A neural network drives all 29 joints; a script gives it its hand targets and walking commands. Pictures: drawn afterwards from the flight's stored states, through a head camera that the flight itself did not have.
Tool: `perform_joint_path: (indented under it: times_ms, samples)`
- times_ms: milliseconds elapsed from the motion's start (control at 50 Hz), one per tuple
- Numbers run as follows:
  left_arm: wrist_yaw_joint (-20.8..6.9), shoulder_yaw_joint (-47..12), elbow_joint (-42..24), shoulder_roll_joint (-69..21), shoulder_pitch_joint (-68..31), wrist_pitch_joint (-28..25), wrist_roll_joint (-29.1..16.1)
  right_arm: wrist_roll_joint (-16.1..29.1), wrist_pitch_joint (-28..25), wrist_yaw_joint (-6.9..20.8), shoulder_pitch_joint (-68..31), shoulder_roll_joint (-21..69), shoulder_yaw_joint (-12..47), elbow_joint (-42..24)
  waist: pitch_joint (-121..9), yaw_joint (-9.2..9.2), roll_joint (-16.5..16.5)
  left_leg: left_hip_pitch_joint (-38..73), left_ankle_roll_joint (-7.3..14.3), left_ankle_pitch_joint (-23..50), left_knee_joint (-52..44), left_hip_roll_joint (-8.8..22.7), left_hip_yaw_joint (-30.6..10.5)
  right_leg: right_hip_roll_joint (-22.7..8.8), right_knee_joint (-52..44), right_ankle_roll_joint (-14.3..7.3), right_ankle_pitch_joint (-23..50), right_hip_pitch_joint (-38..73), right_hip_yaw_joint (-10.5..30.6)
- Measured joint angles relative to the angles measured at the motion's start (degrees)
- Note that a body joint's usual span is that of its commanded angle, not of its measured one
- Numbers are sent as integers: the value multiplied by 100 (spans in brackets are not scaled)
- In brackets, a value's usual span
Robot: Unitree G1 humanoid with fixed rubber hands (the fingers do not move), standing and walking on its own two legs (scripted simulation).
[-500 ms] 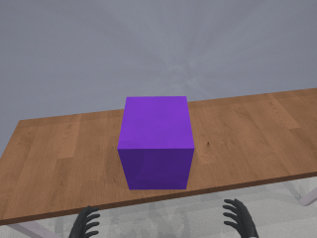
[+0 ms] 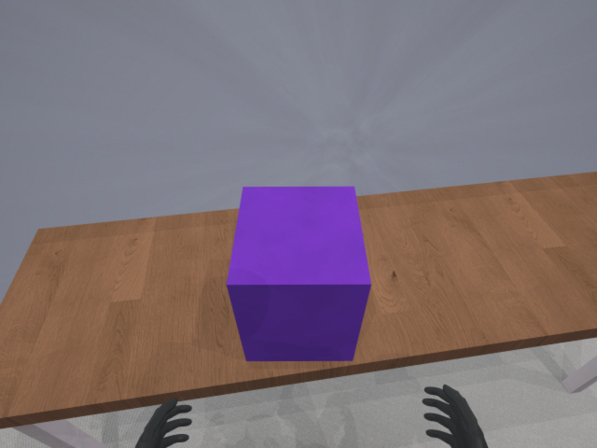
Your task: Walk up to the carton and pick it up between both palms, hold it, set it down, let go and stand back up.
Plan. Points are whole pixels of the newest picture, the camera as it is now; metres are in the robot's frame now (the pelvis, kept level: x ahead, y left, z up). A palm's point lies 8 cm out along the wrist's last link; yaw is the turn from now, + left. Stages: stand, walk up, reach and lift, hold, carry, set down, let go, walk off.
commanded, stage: set down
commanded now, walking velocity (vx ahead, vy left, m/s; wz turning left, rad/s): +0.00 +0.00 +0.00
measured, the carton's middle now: (299, 275) +0.43 +0.02 -0.06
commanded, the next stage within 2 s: let go in 0.08 s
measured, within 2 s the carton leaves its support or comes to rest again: neither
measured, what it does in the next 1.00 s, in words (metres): stands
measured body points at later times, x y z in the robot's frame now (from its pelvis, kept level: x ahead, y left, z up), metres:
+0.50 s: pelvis -0.01 +0.00 +0.00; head +0.00 +0.00 +0.45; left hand +0.16 +0.22 -0.10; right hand +0.16 -0.22 -0.10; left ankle -0.02 +0.11 -0.74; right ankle +0.01 -0.10 -0.74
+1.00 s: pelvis +0.00 +0.00 +0.00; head +0.01 +0.00 +0.45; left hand +0.15 +0.26 -0.10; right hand +0.14 -0.28 -0.10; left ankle -0.02 +0.11 -0.74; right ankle +0.01 -0.10 -0.74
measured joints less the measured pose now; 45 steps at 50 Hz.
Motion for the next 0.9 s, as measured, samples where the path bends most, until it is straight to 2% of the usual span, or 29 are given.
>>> perform_joint_path:
  times_ms: [180, 340, 480, 600, 720, 900]
  samples:
    - [22, 1, -399, 0, 30, 400, 63, -200, 368, 17, 35, -5, 0, -9, 5, 0, 0, 6, 8, 69, -11, 0, 2, 0, -9, 0, 68, 4, 0]
    - [67, 1, -405, 0, 31, 712, 178, -306, 603, 89, 38, -39, -1, -95, 63, -1, 0, 32, 2, 99, -68, 0, 3, 0, -9, 0, 72, 4, 0]
    - [118, 1, -440, 0, 29, 760, 157, -337, 631, 139, 79, -64, -1, -295, 147, 0, 0, 47, -9, 97, -98, 0, 3, 0, -9, 0, 52, 4, 0]
    - [126, 1, -445, 0, 30, 761, 157, -376, 631, 145, 79, -110, -2, -296, 155, 0, 0, 58, -19, 90, -124, 0, 2, 0, -9, 0, 27, 4, 0]
    - [84, 2, -209, 200, 31, 298, 400, -383, 1262, 69, 107, -450, -5, -289, 155, 0, 0, 59, -9, 79, -125, 0, 3, 0, -9, 0, 20, 4, 0]
    - [38, 2, 140, 529, 30, 40, 437, -382, 1508, 55, 192, -931, -2, -272, 155, 0, 0, 58, -5, 64, -125, 0, 3, 0, -9, 0, 4, 4, 0]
